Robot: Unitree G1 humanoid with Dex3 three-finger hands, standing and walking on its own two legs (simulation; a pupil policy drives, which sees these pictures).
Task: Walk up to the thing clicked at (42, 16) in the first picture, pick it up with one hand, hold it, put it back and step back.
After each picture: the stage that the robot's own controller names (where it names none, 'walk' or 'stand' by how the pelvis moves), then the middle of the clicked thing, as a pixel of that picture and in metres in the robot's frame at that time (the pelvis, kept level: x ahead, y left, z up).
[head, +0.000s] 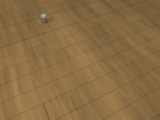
stand; (44, 19) +1.76 +0.55 -0.72
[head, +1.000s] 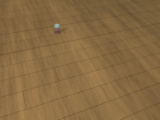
walk; (57, 29) +1.65 +0.26 -0.69
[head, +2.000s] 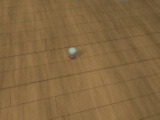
walk; (72, 53) +1.05 +0.12 -0.70
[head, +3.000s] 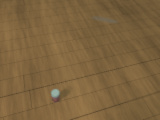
walk; (55, 95) +0.64 +0.19 -0.72
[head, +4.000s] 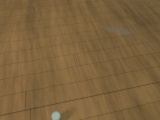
walk; (56, 118) +0.46 +0.20 -0.72
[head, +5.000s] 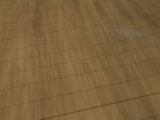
stand; out of the picture +0.36 +0.18 -0.70
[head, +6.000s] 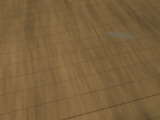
stand; out of the picture +0.32 +0.19 -0.72
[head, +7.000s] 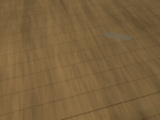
stand; out of the picture +0.32 +0.21 -0.73
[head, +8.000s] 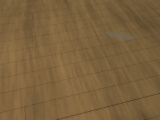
stand; out of the picture +0.32 +0.20 -0.73
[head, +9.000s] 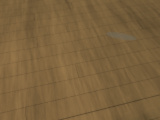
stand; out of the picture +0.32 +0.20 -0.73
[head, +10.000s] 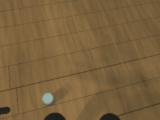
go down; (48, 99) +0.36 +0.19 -0.57
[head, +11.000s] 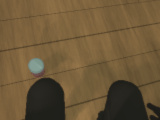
go down; (37, 68) +0.41 +0.22 -0.32
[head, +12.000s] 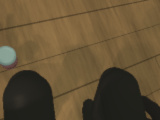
close in; (7, 58) +0.40 +0.25 -0.26
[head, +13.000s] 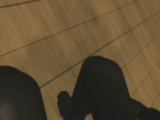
close; out of the picture +0.39 +0.27 -0.22
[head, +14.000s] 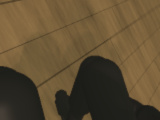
close; out of the picture +0.38 +0.27 -0.22
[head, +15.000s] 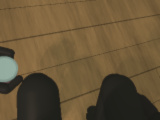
lift; (5, 71) +0.32 +0.26 -0.09
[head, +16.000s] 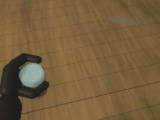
lift; (35, 82) +0.32 +0.17 +0.05
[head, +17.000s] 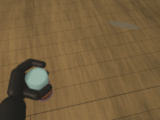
hold; (40, 85) +0.32 +0.17 +0.02
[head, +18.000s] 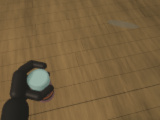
hold; (42, 86) +0.32 +0.16 +0.01
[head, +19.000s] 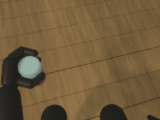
crouch; (33, 72) +0.37 +0.18 -0.06
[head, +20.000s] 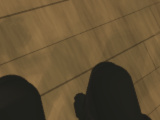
lower; out of the picture +0.41 +0.26 -0.18
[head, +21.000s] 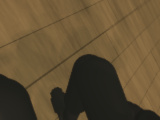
lower; out of the picture +0.41 +0.29 -0.22
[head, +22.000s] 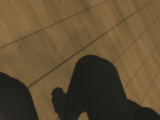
lower; out of the picture +0.41 +0.29 -0.22
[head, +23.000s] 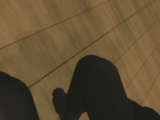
lower; out of the picture +0.40 +0.29 -0.22
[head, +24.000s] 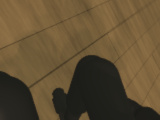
lower; out of the picture +0.40 +0.29 -0.22
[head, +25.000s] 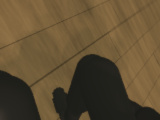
withdraw; out of the picture +0.39 +0.27 -0.22
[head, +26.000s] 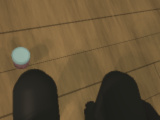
stand; (21, 59) +0.41 +0.23 -0.28
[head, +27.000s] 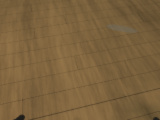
stand; out of the picture +0.34 +0.16 -0.64
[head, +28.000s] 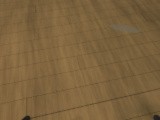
stand; out of the picture +0.35 +0.18 -0.67
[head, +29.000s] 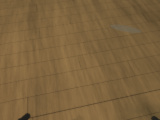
stand; out of the picture +0.35 +0.17 -0.67
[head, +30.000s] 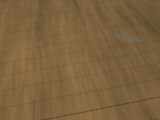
stand; out of the picture +0.37 +0.17 -0.72
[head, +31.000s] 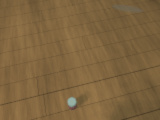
walk; (72, 103) +0.45 +0.12 -0.70
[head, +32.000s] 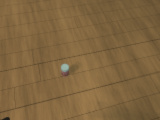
walk; (65, 70) +0.72 +0.14 -0.69
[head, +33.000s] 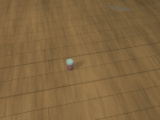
stand; (70, 64) +1.00 +0.19 -0.70
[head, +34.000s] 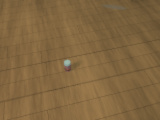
stand; (67, 65) +0.98 +0.19 -0.72
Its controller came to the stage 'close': yes
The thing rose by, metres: 0.71
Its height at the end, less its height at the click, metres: +0.00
